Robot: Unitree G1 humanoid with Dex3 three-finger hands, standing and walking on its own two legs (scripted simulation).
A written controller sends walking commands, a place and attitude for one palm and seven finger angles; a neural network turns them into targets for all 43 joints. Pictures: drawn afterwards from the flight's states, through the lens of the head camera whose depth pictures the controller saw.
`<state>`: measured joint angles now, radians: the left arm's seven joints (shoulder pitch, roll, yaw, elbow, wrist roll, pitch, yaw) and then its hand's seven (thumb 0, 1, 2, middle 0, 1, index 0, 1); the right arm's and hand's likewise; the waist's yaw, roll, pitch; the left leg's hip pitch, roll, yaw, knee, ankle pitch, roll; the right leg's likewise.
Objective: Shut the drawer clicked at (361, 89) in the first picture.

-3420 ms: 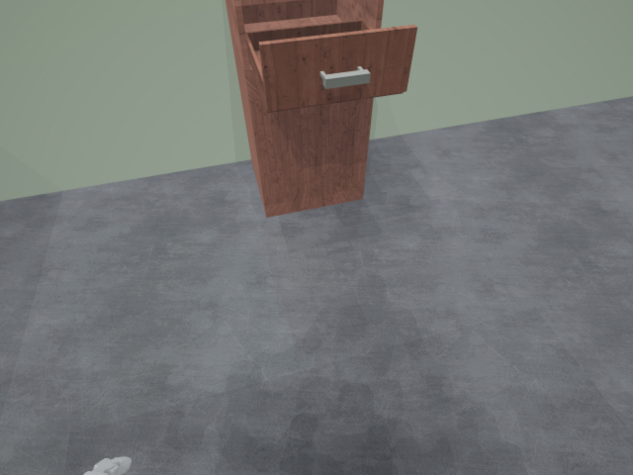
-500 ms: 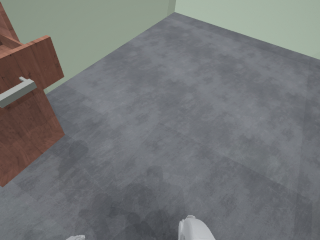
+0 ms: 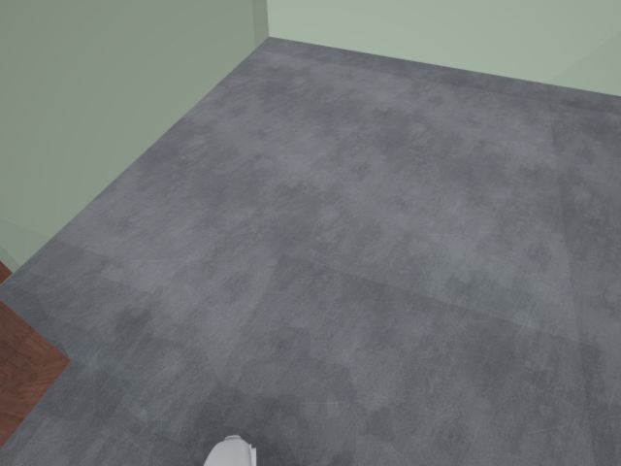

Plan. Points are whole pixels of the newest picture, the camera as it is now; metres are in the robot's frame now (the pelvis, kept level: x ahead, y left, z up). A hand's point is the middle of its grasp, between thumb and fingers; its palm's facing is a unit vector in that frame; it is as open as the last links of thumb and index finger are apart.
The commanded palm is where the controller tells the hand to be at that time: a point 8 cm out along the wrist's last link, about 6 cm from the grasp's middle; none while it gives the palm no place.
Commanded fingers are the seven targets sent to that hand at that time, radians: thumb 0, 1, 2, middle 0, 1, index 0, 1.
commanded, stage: walk to a spot facing it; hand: left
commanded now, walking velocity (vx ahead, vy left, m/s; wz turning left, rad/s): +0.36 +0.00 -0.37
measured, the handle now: out of the picture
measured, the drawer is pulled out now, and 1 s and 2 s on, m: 0.29 0.29 0.29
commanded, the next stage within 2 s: turn to face it in 0.56 s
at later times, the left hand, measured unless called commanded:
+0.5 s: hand (192, 377) +0.28 +0.21 -0.16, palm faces -0.21 -0.96 -0.17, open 7.4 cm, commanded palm none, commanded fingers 0.00 0.90 0.90 -0.20 -0.30 -0.20 -0.30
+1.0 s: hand (260, 329) +0.37 +0.11 -0.16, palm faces -0.28 -0.95 -0.15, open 7.3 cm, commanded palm none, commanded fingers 0.00 0.90 0.90 -0.20 -0.30 -0.20 -0.30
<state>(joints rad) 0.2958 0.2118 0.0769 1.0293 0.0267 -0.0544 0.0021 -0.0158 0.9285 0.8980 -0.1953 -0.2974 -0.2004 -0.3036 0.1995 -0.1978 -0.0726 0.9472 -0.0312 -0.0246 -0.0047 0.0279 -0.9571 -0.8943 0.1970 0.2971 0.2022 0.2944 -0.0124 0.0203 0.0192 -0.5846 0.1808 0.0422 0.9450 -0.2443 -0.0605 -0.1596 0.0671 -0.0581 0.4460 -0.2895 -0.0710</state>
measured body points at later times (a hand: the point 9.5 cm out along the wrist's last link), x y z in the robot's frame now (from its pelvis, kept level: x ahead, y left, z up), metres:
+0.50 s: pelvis +0.16 +0.05 +0.00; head +0.19 +0.06 +0.45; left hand +0.29 +0.27 -0.15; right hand +0.12 -0.20 -0.13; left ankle +0.16 +0.16 -0.74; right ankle +0.20 -0.11 -0.67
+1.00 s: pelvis +0.21 +0.00 +0.00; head +0.21 +0.00 +0.45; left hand +0.38 +0.16 -0.14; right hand +0.15 -0.22 -0.16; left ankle +0.25 +0.12 -0.70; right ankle +0.22 -0.10 -0.74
